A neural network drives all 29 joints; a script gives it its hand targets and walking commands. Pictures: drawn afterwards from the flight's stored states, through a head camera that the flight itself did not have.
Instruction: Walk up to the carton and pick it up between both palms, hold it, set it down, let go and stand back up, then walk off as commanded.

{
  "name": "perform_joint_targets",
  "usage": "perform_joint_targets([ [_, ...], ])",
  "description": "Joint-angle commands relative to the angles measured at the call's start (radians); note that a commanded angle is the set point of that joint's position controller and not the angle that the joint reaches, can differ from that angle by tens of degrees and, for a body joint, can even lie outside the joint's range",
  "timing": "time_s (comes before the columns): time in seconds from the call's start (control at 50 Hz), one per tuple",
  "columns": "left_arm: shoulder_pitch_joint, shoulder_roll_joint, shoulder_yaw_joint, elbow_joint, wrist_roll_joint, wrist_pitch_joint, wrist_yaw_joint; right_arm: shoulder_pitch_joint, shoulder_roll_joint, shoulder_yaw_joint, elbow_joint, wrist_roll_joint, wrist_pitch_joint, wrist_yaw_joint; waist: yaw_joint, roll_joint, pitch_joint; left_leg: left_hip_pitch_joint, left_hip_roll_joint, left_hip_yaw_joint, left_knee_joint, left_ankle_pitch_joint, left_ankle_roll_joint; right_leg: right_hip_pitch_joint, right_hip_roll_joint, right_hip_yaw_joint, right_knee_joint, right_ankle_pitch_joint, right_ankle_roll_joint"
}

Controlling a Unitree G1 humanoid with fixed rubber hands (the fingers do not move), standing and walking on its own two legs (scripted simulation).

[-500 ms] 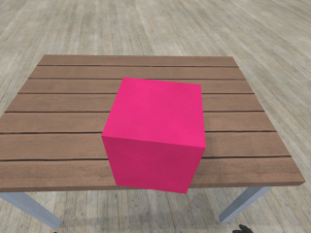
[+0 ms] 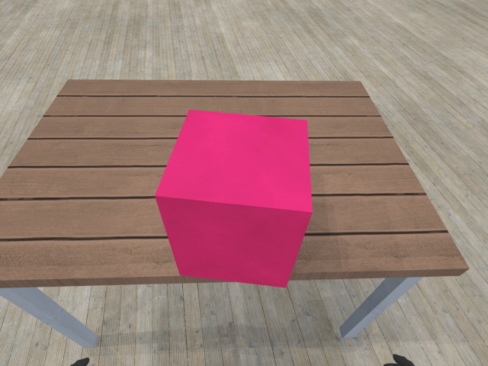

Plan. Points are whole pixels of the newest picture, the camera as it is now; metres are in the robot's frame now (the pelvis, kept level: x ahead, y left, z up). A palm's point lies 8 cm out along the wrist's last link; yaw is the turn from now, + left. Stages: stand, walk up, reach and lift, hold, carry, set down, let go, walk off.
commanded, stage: walk up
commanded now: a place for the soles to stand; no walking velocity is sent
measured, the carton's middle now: (239, 202) +0.39 +0.01 +0.04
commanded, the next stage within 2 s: reach and lift in 1.38 s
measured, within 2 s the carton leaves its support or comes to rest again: neither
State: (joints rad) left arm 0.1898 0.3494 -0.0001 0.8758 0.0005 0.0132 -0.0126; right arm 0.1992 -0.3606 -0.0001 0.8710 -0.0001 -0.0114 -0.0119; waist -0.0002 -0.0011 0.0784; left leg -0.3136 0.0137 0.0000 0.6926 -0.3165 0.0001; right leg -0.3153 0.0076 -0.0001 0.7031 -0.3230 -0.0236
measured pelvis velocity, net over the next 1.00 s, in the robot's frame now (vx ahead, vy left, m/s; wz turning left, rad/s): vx -0.02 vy -0.03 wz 0.00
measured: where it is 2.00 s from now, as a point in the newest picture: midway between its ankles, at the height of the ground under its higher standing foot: outside the picture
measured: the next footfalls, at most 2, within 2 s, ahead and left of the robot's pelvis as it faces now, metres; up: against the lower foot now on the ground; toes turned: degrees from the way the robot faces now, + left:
left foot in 0.48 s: +0.05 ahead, +0.11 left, +0.00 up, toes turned -1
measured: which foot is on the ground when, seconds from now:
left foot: down 0.00-0.24, up 0.26-0.46, down 0.48-1.00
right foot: down 0.00-1.00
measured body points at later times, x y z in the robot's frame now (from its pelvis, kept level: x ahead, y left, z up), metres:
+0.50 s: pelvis -0.01 -0.02 +0.00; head +0.03 -0.03 +0.44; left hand +0.09 +0.28 -0.12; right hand +0.09 -0.32 -0.13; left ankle +0.01 +0.11 -0.72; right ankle +0.00 -0.12 -0.72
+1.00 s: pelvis -0.02 -0.03 +0.00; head +0.00 -0.03 +0.45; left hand +0.08 +0.28 -0.11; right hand +0.08 -0.33 -0.11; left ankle +0.01 +0.11 -0.72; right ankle -0.01 -0.12 -0.72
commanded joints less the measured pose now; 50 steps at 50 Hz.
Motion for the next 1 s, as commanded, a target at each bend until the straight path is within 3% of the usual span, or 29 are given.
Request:
perform_joint_targets([
  [0.0,-0.099,0.231,0.098,-0.102,0.034,0.006,-0.008,0.093,-0.283,-0.093,-0.017,-0.031,-0.046,-0.028,-0.026,0.012,0.019,0.045,0.146,-0.28,-0.238,-0.035,0.139,-0.194,-0.065,0.151,-0.092,-0.096,-0.057],
  [0.02,-0.067,0.216,0.1,-0.098,0.03,0.011,-0.006,0.079,-0.321,-0.1,-0.018,-0.028,-0.051,-0.03,-0.007,0.103,0.004,-0.026,0.271,-0.423,-0.341,-0.04,0.211,-0.122,0.0,0.058,0.078,-0.133,-0.028],
  [0.04,-0.025,0.224,0.106,-0.092,0.028,0.019,-0.005,0.039,-0.343,-0.105,-0.034,-0.031,-0.056,-0.031,0.004,0.13,0.0,-0.081,0.344,-0.488,-0.377,-0.008,0.27,-0.078,-0.001,0.045,0.206,-0.177,-0.015],
  [0.08,0.011,0.231,0.112,-0.102,0.026,0.023,-0.009,-0.003,-0.346,-0.107,-0.059,-0.034,-0.059,-0.038,0.012,0.132,0.011,-0.118,0.352,-0.465,-0.376,0.035,0.299,-0.066,-0.019,0.066,0.285,-0.219,-0.018],
  [0.14,0.045,0.221,0.112,-0.096,0.031,0.015,-0.017,-0.041,-0.328,-0.102,-0.075,-0.034,-0.048,-0.04,0.028,0.136,0.0,-0.11,0.287,-0.345,-0.272,0.152,0.248,-0.011,-0.03,0.035,0.136,-0.185,-0.029],
  [0.18,0.108,0.211,0.111,-0.062,0.035,-0.002,-0.014,-0.076,-0.283,-0.086,-0.078,-0.028,-0.037,-0.031,0.075,0.124,-0.048,-0.138,0.196,-0.216,-0.162,0.148,0.153,0.157,-0.032,0.027,-0.143,-0.078,-0.045],
  [0.22,0.044,0.299,0.116,-0.077,0.049,-0.023,-0.001,-0.048,-0.193,-0.065,-0.078,-0.009,-0.021,-0.031,0.03,-0.152,0.016,-0.231,-0.034,-0.031,0.139,-0.114,0.034,0.13,-0.253,0.457,-0.413,-0.007,-0.108],
  [0.24,-0.003,0.317,0.113,-0.09,0.042,-0.027,0.001,-0.059,-0.216,-0.072,-0.065,-0.012,-0.017,-0.042,0.034,-0.121,0.032,-0.18,-0.042,-0.072,0.216,-0.283,0.032,0.04,-0.32,0.477,-0.417,0.067,-0.166],
  [0.26,-0.037,0.322,0.114,-0.096,0.039,-0.027,0.004,-0.027,-0.231,-0.074,-0.056,-0.006,-0.018,-0.044,0.032,-0.104,0.036,-0.146,-0.037,-0.102,0.243,-0.306,0.031,0.012,-0.339,0.484,-0.414,0.107,-0.183],
  [0.32,-0.069,0.284,0.105,-0.093,0.034,-0.031,0.014,0.026,-0.233,-0.078,-0.032,-0.002,-0.021,-0.037,0.014,-0.141,0.042,-0.113,-0.028,-0.073,0.212,-0.238,0.023,0.08,-0.259,0.331,-0.357,0.346,-0.134],
  [0.4,0.016,0.273,0.107,-0.081,0.021,-0.038,0.024,0.024,-0.213,-0.066,-0.041,-0.003,-0.036,-0.035,0.033,-0.135,-0.08,-0.115,0.003,-0.039,0.061,-0.22,0.024,0.277,-0.269,0.307,-0.228,0.672,-0.148],
  [0.44,-0.023,0.266,0.102,-0.097,0.015,-0.032,0.024,0.057,-0.201,-0.063,-0.029,-0.006,-0.052,-0.036,-0.001,-0.121,-0.11,0.016,0.009,-0.021,-0.121,-0.044,0.037,0.222,-0.221,0.214,-0.14,0.732,-0.125],
  [0.46,-0.055,0.257,0.099,-0.108,0.01,-0.03,0.022,0.091,-0.206,-0.069,-0.015,-0.011,-0.062,-0.038,-0.021,-0.092,-0.141,0.133,0.03,-0.062,-0.194,0.187,0.052,0.146,-0.193,0.179,-0.078,0.676,-0.096],
  [0.5,-0.079,0.213,0.094,-0.128,-0.004,-0.028,0.019,0.081,-0.293,-0.094,-0.022,-0.023,-0.071,-0.043,-0.02,0.024,-0.191,0.265,0.21,-0.358,-0.203,0.495,0.168,-0.031,-0.045,0.077,0.08,0.369,-0.009],
  [0.52,-0.069,0.218,0.1,-0.106,-0.002,-0.014,0.019,0.053,-0.308,-0.092,-0.025,-0.013,-0.071,-0.038,-0.012,0.07,-0.155,0.187,0.301,-0.427,-0.212,0.522,0.265,-0.032,-0.013,0.044,0.105,-0.029,0.009],
  [0.54,-0.064,0.228,0.101,-0.1,0.003,-0.009,0.02,0.037,-0.311,-0.092,-0.03,-0.017,-0.071,-0.036,-0.011,0.105,-0.12,0.148,0.33,-0.45,-0.222,0.52,0.306,-0.044,-0.013,0.05,0.137,-0.24,0.001],
  [0.56,-0.052,0.224,0.101,-0.099,0.006,-0.009,0.016,0.024,-0.302,-0.087,-0.033,-0.02,-0.071,-0.036,-0.005,0.123,-0.095,0.112,0.33,-0.447,-0.236,0.483,0.311,-0.044,-0.022,0.068,0.152,-0.278,-0.012],
  [0.6,-0.007,0.217,0.096,-0.088,0.014,-0.017,0.008,-0.024,-0.287,-0.08,-0.049,-0.017,-0.062,-0.034,0.026,0.129,-0.083,0.062,0.264,-0.355,-0.204,0.403,0.242,0.025,-0.042,0.063,-0.013,-0.152,-0.032],
  [0.62,0.016,0.225,0.096,-0.077,0.018,-0.029,0.006,-0.046,-0.268,-0.074,-0.052,-0.016,-0.059,-0.031,0.045,0.102,-0.09,0.014,0.21,-0.285,-0.157,0.374,0.18,0.098,-0.064,0.082,-0.128,0.053,-0.038],
  [0.66,0.019,0.277,0.107,-0.061,0.034,-0.047,0.01,-0.07,-0.207,-0.061,-0.058,-0.002,-0.048,-0.026,0.039,-0.03,-0.098,-0.081,0.034,-0.104,0.027,0.192,0.055,0.181,-0.205,0.307,-0.316,0.216,-0.089],
  [0.68,-0.009,0.295,0.105,-0.067,0.029,-0.052,0.008,-0.053,-0.199,-0.059,-0.05,0.001,-0.038,-0.027,0.02,-0.054,-0.077,-0.08,-0.027,-0.041,0.075,-0.078,0.035,0.136,-0.301,0.392,-0.353,0.231,-0.136],
  [0.7,-0.03,0.294,0.1,-0.07,0.026,-0.054,0.007,-0.025,-0.214,-0.062,-0.037,0.0,-0.031,-0.03,0.015,-0.056,-0.071,-0.056,-0.028,-0.049,0.116,-0.25,0.038,0.111,-0.332,0.403,-0.348,0.233,-0.18],
  [0.74,-0.072,0.28,0.096,-0.073,0.026,-0.051,0.011,0.002,-0.209,-0.055,-0.027,-0.004,-0.037,-0.026,0.003,-0.084,-0.037,-0.028,-0.01,-0.048,0.069,-0.218,0.046,0.077,-0.298,0.34,-0.336,0.227,-0.18],
  [0.78,-0.109,0.269,0.091,-0.081,0.022,-0.046,0.011,0.045,-0.214,-0.059,-0.009,-0.008,-0.055,-0.025,-0.025,-0.074,-0.057,0.089,0.022,-0.05,-0.097,0.076,0.049,0.033,-0.231,0.228,-0.264,0.321,-0.126],
  [0.8,-0.113,0.254,0.09,-0.081,0.02,-0.043,0.008,0.047,-0.235,-0.066,-0.005,-0.01,-0.062,-0.026,-0.025,-0.053,-0.097,0.148,0.043,-0.112,-0.125,0.231,0.061,0.025,-0.172,0.175,-0.202,0.341,-0.091],
  [0.84,-0.087,0.24,0.094,-0.079,0.01,-0.036,0.005,0.027,-0.285,-0.076,-0.014,-0.013,-0.073,-0.027,-0.001,0.001,-0.162,0.152,0.166,-0.299,-0.167,0.339,0.142,0.042,-0.079,0.109,-0.059,0.251,-0.031],
  [0.88,-0.053,0.227,0.094,-0.061,0.01,-0.026,0.008,-0.016,-0.296,-0.074,-0.022,-0.014,-0.07,-0.028,0.022,0.066,-0.098,0.041,0.234,-0.364,-0.207,0.27,0.216,0.048,-0.042,0.071,-0.009,0.025,-0.017],
  [0.92,-0.027,0.224,0.089,-0.05,0.016,-0.027,0.006,-0.056,-0.275,-0.066,-0.026,-0.015,-0.06,-0.026,0.041,0.071,-0.069,-0.04,0.205,-0.323,-0.209,0.16,0.185,0.092,-0.061,0.098,-0.084,0.022,-0.023],
  [0.98,-0.042,0.284,0.099,-0.037,0.031,-0.047,0.003,-0.068,-0.214,-0.057,-0.028,-0.005,-0.046,-0.022,0.026,-0.065,-0.04,-0.077,0.0,-0.094,-0.011,-0.008,0.052,0.088,-0.225,0.331,-0.363,0.026,-0.104],
])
